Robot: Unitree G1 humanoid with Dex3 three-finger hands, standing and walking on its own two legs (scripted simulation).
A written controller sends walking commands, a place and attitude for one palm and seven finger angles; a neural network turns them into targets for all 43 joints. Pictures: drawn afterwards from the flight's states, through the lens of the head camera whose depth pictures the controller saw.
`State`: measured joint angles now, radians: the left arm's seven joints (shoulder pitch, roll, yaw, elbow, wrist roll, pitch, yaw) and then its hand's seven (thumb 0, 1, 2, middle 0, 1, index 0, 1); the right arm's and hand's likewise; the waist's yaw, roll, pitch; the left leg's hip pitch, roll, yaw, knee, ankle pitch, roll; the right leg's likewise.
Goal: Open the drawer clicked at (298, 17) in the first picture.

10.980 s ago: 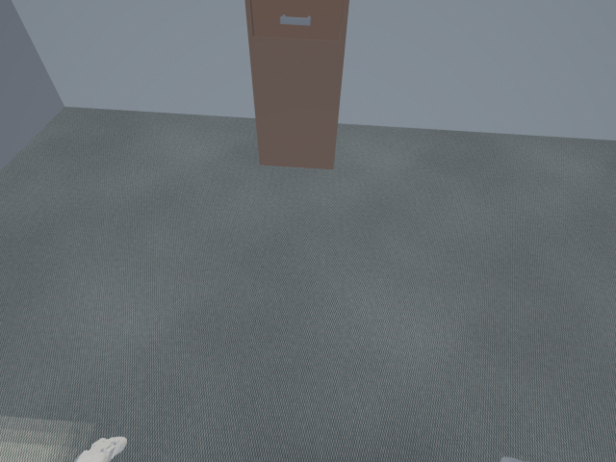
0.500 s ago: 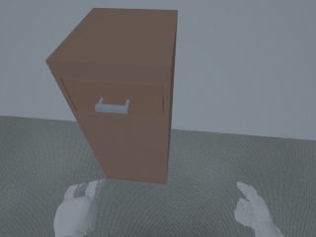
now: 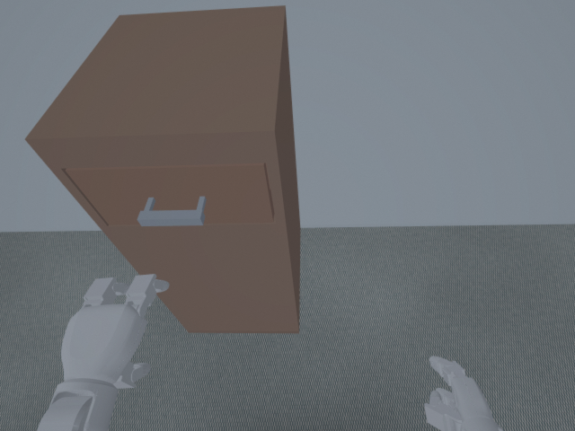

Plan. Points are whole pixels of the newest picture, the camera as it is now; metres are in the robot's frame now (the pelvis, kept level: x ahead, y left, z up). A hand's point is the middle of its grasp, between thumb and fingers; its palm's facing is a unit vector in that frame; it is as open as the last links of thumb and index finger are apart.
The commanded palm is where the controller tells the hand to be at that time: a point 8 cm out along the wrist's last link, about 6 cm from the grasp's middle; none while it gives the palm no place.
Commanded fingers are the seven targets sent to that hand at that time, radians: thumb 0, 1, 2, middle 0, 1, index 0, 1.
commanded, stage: raise the hand with hooked fingers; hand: left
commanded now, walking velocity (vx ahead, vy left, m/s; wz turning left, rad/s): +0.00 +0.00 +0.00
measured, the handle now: (174, 209) +0.46 +0.26 -0.01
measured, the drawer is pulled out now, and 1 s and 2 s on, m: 0.00 0.00 0.00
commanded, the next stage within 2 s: move the hooked fingers above the handle in 0.96 s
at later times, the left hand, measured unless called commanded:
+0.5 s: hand (76, 261) +0.29 +0.31 +0.10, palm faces +0.13 -0.08 -0.99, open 13.7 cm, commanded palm +0.26 +0.31 +0.15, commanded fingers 0.00 -0.50 0.30 -0.30 -1.20 -0.30 -1.20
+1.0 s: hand (44, 270) +0.27 +0.33 +0.11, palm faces +0.11 -0.07 -0.99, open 13.8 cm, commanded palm +0.24 +0.33 +0.16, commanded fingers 0.00 -0.50 0.30 -0.30 -1.20 -0.30 -1.20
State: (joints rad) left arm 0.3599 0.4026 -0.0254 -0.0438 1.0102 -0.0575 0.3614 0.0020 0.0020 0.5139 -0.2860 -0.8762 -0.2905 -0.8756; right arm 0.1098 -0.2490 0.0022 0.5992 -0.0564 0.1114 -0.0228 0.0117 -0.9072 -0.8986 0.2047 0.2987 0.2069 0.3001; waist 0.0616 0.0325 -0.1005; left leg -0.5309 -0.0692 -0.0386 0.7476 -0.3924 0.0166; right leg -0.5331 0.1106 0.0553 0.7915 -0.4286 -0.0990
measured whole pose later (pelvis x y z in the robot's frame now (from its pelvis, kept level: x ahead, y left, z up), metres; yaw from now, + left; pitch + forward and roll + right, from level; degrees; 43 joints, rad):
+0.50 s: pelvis -0.01 +0.06 +0.02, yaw +1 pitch +3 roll -1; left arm -0.06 0.43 -0.10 0.08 0.97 0.16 0.19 0.00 -0.46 0.31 -0.32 -1.18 -0.32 -1.18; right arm 0.09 -0.21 0.01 0.59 0.01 0.16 -0.04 0.01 -0.91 -0.90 0.20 0.30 0.20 0.30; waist 0.06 0.07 -0.06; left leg -0.34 -0.11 -0.04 0.61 -0.32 0.09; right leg -0.31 0.05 0.07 0.60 -0.34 -0.02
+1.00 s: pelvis -0.03 +0.08 +0.02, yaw +2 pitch +3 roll -1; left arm -0.10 0.47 -0.06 0.08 0.95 0.05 0.16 0.00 -0.49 0.30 -0.32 -1.20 -0.32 -1.20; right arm 0.18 -0.25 -0.02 0.64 0.01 0.15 -0.01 0.01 -0.91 -0.90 0.20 0.30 0.20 0.30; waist 0.08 0.07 -0.02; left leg -0.34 -0.14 -0.06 0.55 -0.25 0.10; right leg -0.31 0.03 0.05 0.54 -0.29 0.00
